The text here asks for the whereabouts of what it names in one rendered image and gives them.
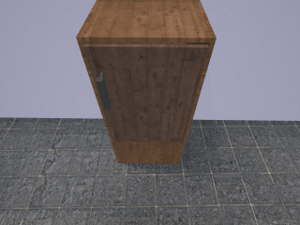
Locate cupboard door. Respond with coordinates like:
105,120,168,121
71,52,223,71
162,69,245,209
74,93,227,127
83,43,209,143

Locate handle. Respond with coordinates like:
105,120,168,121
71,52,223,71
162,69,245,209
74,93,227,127
96,70,111,111

